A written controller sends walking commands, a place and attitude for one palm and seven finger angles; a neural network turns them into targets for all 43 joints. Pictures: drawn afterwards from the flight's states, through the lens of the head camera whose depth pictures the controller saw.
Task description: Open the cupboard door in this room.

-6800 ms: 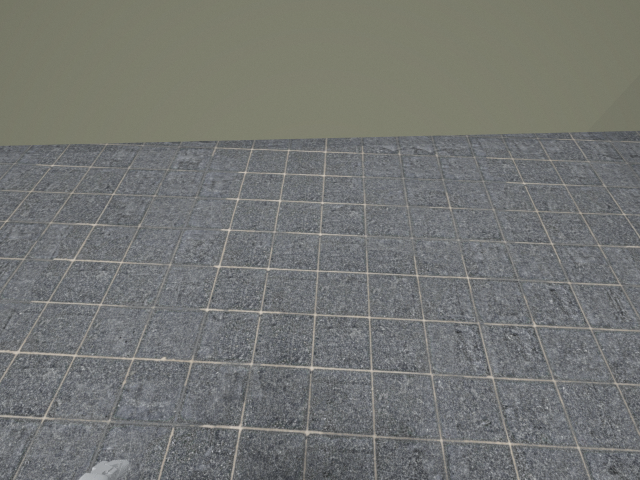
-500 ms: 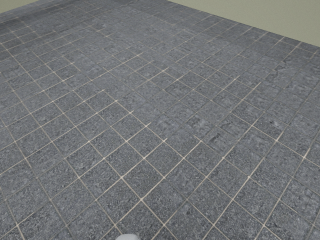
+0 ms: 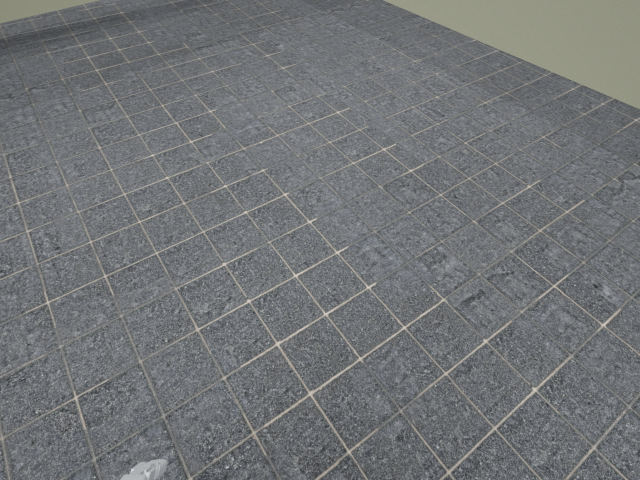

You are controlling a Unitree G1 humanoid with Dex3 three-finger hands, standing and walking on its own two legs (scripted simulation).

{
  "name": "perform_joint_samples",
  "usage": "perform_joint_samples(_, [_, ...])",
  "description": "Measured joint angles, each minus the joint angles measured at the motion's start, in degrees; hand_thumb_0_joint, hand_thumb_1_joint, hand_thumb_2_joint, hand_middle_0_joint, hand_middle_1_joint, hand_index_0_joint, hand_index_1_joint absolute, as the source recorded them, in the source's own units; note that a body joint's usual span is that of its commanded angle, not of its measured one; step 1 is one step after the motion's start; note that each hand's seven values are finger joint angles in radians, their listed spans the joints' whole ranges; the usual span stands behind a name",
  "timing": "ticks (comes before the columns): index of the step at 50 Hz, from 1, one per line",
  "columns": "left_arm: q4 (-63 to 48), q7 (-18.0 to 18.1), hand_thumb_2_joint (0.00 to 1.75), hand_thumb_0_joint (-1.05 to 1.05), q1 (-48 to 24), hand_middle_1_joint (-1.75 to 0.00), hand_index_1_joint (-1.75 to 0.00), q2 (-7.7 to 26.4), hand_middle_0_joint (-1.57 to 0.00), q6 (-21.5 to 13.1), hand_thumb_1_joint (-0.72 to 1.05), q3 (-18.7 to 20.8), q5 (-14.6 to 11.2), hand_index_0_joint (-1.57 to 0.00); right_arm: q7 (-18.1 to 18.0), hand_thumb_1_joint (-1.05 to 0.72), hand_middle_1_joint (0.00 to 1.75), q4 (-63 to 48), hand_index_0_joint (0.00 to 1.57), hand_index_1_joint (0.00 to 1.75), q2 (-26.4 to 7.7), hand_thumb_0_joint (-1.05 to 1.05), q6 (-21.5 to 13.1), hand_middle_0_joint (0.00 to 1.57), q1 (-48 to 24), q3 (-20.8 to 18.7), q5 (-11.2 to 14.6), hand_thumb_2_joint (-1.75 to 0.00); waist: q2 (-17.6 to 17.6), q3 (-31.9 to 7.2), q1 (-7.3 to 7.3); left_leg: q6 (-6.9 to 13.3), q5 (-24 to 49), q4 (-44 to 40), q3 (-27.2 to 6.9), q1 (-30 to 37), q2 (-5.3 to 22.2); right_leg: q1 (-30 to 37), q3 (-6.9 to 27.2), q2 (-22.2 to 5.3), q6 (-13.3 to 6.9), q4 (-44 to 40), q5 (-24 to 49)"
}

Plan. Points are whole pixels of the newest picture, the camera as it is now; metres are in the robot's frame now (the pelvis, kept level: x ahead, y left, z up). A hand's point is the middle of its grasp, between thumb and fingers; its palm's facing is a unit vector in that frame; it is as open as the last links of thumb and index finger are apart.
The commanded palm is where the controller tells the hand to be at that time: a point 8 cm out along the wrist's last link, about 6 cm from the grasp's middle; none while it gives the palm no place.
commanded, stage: turn or walk to find it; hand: left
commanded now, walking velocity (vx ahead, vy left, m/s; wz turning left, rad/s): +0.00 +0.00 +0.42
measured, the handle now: out of the picture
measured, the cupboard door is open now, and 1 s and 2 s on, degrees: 0 0 0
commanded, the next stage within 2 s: none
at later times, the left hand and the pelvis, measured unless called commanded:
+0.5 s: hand out of the picture -0.04 +0.20 -0.18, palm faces +0.28 -0.93 -0.23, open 7.4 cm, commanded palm none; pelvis -0.03 +0.00 -0.01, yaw +15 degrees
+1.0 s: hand out of the picture -0.04 +0.20 -0.15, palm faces +0.45 -0.85 -0.27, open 7.4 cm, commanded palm none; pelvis -0.05 -0.02 -0.01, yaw +27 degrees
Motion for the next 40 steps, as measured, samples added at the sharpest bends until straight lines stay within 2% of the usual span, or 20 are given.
perform_joint_samples(2, [-0.69,0.01,0.90,0.00,-0.59,-0.30,-0.30,-0.58,-0.19,-0.41,0.91,-0.28,-0.14,-0.19,0.08,-0.91,0.30,0.22,0.21,0.30,-0.32,0.00,0.34,0.21,0.72,-0.32,-0.06,-0.90,0.58,-0.10,-0.49,-0.55,-0.02,0.91,-0.93,-0.87,-0.29,2.10,-0.12,0.74,-0.42,-5.17,1.25])
perform_joint_samples(4, [-1.40,0.01,0.90,0.00,-0.73,-0.30,-0.30,-1.05,-0.20,-1.04,0.91,-0.58,-0.23,-0.19,0.16,-0.91,0.30,0.38,0.21,0.30,-0.69,0.00,0.69,0.21,1.62,-0.68,0.08,-0.90,1.00,-0.42,-0.71,-1.31,-0.42,2.64,-1.85,-2.24,-0.79,5.28,-0.62,1.25,-0.85,-12.78,5.66])
perform_joint_samples(5, [-1.82,0.05,0.90,0.00,-0.52,-0.30,-0.30,-1.16,-0.20,-1.53,0.91,-0.73,-0.11,-0.19,0.25,-0.91,0.30,0.40,0.21,0.30,-0.89,0.00,0.84,0.21,2.17,-0.86,0.29,-0.90,0.97,-0.76,-0.60,-1.77,-1.00,4.29,-2.13,-3.36,-1.22,6.79,-0.84,1.10,-2.02,-16.86,8.70])
perform_joint_samples(7, [-1.94,0.19,0.90,0.00,-0.26,-0.30,-0.30,-2.14,-0.20,-2.13,0.91,-1.07,0.32,-0.20,0.36,-0.91,0.30,0.79,0.20,0.30,-1.75,0.00,1.51,0.21,2.48,-1.48,0.43,-0.90,2.32,-0.36,-0.73,-2.67,-8.73,12.52,-2.29,-6.59,-1.14,6.70,-2.27,1.28,-4.59,-16.13,9.63])
perform_joint_samples(9, [-2.08,0.18,0.90,0.00,0.75,-0.30,-0.30,-2.90,-0.20,-2.03,0.91,-1.37,0.37,-0.20,0.59,-0.91,0.30,1.19,0.20,0.30,-2.50,0.00,2.50,0.20,3.00,-2.10,0.19,-0.90,2.78,-0.59,-0.68,-3.19,-12.78,24.43,-1.21,-10.52,-1.04,7.29,-3.53,0.65,-5.50,-16.34,8.82])
perform_joint_samples(11, [-1.76,0.23,0.89,0.00,1.81,-0.30,-0.30,-3.37,-0.20,-1.84,0.91,-1.49,0.38,-0.20,0.93,-0.91,0.30,1.54,0.20,0.30,-3.20,0.01,2.93,0.20,3.28,-2.50,0.00,-0.90,3.07,-0.65,-0.72,-3.84,-11.48,33.57,-0.07,-13.19,0.11,8.24,-4.54,0.21,-5.55,-17.74,9.17])
perform_joint_samples(14, [-0.87,0.33,0.89,0.00,2.87,-0.30,-0.30,-3.61,-0.20,-1.79,0.91,-1.49,0.47,-0.20,1.10,-0.91,0.30,1.87,0.20,0.30,-3.69,0.01,2.91,0.20,3.87,-2.65,-0.04,-0.90,2.85,-0.46,-0.99,-5.12,-9.44,38.75,0.93,-14.15,2.33,9.27,-6.35,-0.65,-5.44,-19.14,9.83])
perform_joint_samples(17, [-0.19,0.31,0.89,0.00,3.75,-0.30,-0.30,-3.51,-0.20,-2.01,0.91,-1.41,0.72,-0.20,1.08,-0.91,0.30,2.46,0.20,0.30,-3.67,0.00,3.14,0.20,4.00,-2.50,0.08,-0.90,1.83,-0.12,-0.54,-5.98,-10.75,35.87,1.83,-12.29,4.05,9.53,-7.87,-1.91,-5.18,-19.25,9.80])
perform_joint_samples(23, [1.17,-0.05,0.89,0.00,5.31,-0.30,-0.30,-1.94,-0.20,-2.01,0.91,-0.84,1.17,-0.20,0.87,-0.91,0.30,2.62,0.20,0.30,-2.98,0.01,2.61,0.20,1.58,-1.52,0.70,-0.90,-0.77,1.10,1.39,-5.81,-13.64,18.69,4.91,-4.99,5.01,7.93,-10.18,-4.94,-3.59,-16.27,8.65])
perform_joint_samples(25, [1.75,-0.12,0.89,0.00,6.05,-0.30,-0.30,-1.05,-0.20,-1.63,0.90,-0.50,0.89,-0.20,0.85,-0.91,0.30,1.82,0.20,0.30,-2.90,0.01,1.74,0.20,0.76,-1.14,0.78,-0.90,-1.29,1.07,1.61,-5.28,-8.31,9.76,6.10,-1.42,4.83,6.70,-11.06,-5.94,-2.52,-13.53,7.42])
perform_joint_samples(26, [1.99,-0.15,0.89,0.00,6.42,-0.30,-0.30,-0.39,-0.20,-1.23,0.90,-0.22,0.63,-0.20,0.87,-0.91,0.30,1.48,0.20,0.30,-2.69,0.01,1.16,0.20,0.27,-1.08,0.71,-0.90,-1.96,1.01,1.73,-4.25,-5.52,7.42,6.34,-0.73,4.39,5.51,-10.98,-6.76,-2.03,-11.15,6.44])
perform_joint_samples(27, [2.37,-0.08,0.89,0.00,6.52,-0.30,-0.30,0.42,-0.20,-0.59,0.91,0.14,0.47,-0.20,0.89,-0.91,0.30,1.21,0.20,0.30,-2.11,0.01,0.75,0.20,-0.46,-0.94,0.60,-0.90,-3.13,1.28,2.15,-3.13,-5.62,8.25,6.74,-1.13,3.68,3.90,-9.27,-7.09,-1.54,-7.46,2.36])
perform_joint_samples(29, [3.47,0.24,0.89,0.00,6.54,-0.30,-0.30,1.45,-0.20,0.91,0.91,0.55,0.45,-0.20,0.63,-0.91,0.30,0.55,0.20,0.30,-1.22,0.00,-0.05,0.20,-1.35,-0.51,0.38,-0.90,-3.66,1.18,2.34,-1.63,-6.84,8.79,6.66,-1.38,3.42,0.36,-5.62,-5.40,-1.12,1.63,-3.44])
perform_joint_samples(31, [4.30,0.07,0.90,0.00,6.06,-0.30,-0.30,2.00,-0.20,1.54,0.91,0.87,0.38,-0.20,0.13,-0.91,0.30,0.09,0.20,0.30,-0.60,0.00,-0.43,0.20,-1.72,-0.10,0.23,-0.90,-3.22,0.87,2.12,-1.07,-6.17,6.91,5.76,-0.85,3.31,-2.28,-3.70,-3.71,-0.94,8.65,-2.76])
perform_joint_samples(33, [4.24,-0.22,0.90,0.01,5.51,-0.30,-0.30,2.24,-0.20,1.28,0.91,0.98,0.35,-0.19,-0.14,-0.91,0.30,-0.03,0.20,0.30,-0.21,0.00,-0.61,0.20,-1.97,0.30,0.21,-0.90,-2.68,0.65,2.14,-0.96,-4.42,4.33,4.83,-0.12,3.05,-3.68,-2.79,-2.73,-0.61,11.70,-0.80])
perform_joint_samples(36, [3.30,-0.35,0.90,0.01,4.52,-0.30,-0.30,2.08,-0.19,0.70,0.91,0.81,0.22,-0.19,-0.20,-0.91,0.30,-0.07,0.20,0.30,0.06,0.00,-0.72,0.20,-2.08,0.57,0.27,-0.90,-1.80,0.37,2.05,-0.67,-2.33,1.47,3.39,0.55,2.50,-3.77,-1.93,-1.75,-0.10,10.64,0.27])
perform_joint_samples(40, [1.75,-0.23,0.90,0.00,2.76,-0.30,-0.30,1.21,-0.19,0.29,0.91,0.41,0.05,-0.19,-0.07,-0.91,0.30,-0.18,0.20,0.30,0.05,0.00,-0.40,0.21,-1.78,0.39,0.14,-0.90,-0.65,0.13,1.36,-0.84,-1.05,0.40,1.38,0.33,1.73,-1.86,-1.08,-0.65,0.09,4.41,-0.39])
